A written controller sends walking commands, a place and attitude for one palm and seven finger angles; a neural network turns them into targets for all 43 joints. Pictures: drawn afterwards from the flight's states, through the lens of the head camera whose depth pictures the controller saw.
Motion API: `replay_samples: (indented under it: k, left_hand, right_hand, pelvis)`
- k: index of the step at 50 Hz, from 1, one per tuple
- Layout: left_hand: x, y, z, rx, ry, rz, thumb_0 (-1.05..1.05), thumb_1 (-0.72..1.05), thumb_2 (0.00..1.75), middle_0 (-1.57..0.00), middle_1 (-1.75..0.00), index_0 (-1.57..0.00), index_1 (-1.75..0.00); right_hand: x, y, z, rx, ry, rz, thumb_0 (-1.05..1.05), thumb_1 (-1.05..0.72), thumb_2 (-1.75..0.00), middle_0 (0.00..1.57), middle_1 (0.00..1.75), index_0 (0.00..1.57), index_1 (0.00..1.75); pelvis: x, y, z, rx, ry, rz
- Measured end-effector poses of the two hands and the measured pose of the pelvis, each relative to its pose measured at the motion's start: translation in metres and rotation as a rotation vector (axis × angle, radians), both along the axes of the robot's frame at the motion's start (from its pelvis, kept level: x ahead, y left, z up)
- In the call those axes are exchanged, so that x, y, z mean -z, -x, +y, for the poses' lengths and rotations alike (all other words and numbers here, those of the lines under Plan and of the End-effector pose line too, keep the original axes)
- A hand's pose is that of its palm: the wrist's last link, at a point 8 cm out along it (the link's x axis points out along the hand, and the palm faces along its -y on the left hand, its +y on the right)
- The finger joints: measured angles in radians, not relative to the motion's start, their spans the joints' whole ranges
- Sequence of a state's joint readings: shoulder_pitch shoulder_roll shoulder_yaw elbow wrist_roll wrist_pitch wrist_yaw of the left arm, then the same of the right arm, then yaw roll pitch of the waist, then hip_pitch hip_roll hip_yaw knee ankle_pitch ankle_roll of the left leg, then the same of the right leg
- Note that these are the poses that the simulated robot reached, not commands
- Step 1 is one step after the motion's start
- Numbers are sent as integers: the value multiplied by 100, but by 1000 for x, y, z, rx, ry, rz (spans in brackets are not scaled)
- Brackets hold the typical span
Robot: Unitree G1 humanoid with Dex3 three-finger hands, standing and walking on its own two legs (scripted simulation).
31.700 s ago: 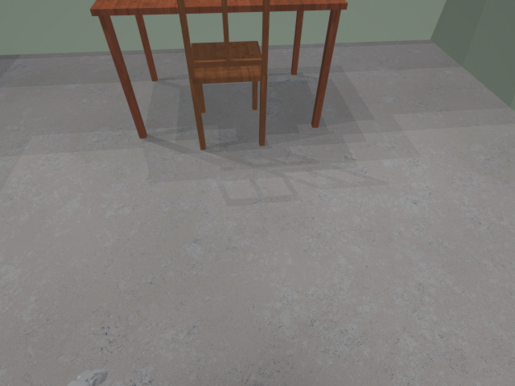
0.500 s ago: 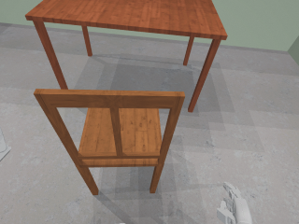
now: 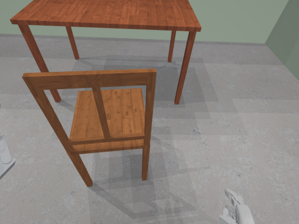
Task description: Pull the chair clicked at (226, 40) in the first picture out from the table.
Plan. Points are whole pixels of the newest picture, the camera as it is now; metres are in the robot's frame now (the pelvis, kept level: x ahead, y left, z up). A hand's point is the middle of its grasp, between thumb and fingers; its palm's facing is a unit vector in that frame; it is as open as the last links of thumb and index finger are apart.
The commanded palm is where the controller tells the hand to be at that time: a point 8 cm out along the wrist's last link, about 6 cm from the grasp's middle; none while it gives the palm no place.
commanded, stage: stop stepping back and stand still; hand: left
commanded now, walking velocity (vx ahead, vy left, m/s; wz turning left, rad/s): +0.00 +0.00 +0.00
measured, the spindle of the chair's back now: (102, 115) +0.50 +0.20 -0.07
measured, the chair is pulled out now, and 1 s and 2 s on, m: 0.60 0.60 0.60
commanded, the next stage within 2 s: let the arm hang, fingers relaxed in 0.56 s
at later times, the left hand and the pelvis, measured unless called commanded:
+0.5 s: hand out of the picture +0.13 +0.25 +0.17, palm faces +0.48 -0.78 -0.40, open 7.4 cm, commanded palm +0.07 +0.29 +0.19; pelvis -0.05 -0.02 +0.01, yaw +3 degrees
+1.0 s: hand out of the picture -0.03 +0.16 -0.17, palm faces +0.13 -0.98 -0.15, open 7.0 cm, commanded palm none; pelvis -0.05 -0.02 +0.00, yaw +6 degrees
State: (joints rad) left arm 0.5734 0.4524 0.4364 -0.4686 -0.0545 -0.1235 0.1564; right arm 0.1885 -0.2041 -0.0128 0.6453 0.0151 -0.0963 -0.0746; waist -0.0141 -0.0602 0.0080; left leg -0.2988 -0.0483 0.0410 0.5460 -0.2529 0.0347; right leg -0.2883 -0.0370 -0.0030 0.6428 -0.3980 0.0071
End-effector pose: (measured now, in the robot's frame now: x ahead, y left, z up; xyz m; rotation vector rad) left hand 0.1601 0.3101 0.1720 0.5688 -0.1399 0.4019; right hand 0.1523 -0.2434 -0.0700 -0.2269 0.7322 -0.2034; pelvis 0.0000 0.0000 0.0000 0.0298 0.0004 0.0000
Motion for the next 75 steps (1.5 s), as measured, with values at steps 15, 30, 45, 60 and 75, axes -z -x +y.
replay_samples:
  k: [15, 30, 45, 60, 75]
  left_hand:
    - [-13, 72, -6, -90, 27, -106, 1, 88, 90, -21, -30, -21, -30]
    - [-17, 76, -27, -22, 30, -116, 2, 89, 90, -21, -30, -21, -30]
    - [281, 130, -74, -118, 574, 1083, 1, 91, 90, -20, -30, -19, -30]
    - [301, 281, -97, -381, 702, 1505, 0, 94, 90, -20, -30, -20, -30]
    - [304, 226, -128, -290, 705, 1422, 1, 91, 90, -20, -30, -19, -30]
  right_hand:
    - [6, 51, -9, -46, 6, 37, 1, -90, -90, 20, 30, 20, 30]
    - [-4, 48, 1, -100, -11, -16, 1, -90, -90, 20, 30, 20, 30]
    - [43, 95, -5, -102, -23, 324, 1, -91, -90, 20, 30, 20, 30]
    - [62, 186, 9, -35, -89, 660, 1, -91, -90, 20, 30, 20, 30]
    - [71, 197, 15, 2, -155, 678, 0, -91, -90, 20, 30, 20, 30]
  pelvis:
    - [-3, 45, -13, -42, 54, -32]
    - [-7, 52, -19, -47, 62, -30]
    - [1, 51, -10, -81, 29, -12]
    - [-9, 43, -17, -92, 42, -22]
    - [-10, 32, -27, -72, 28, -31]
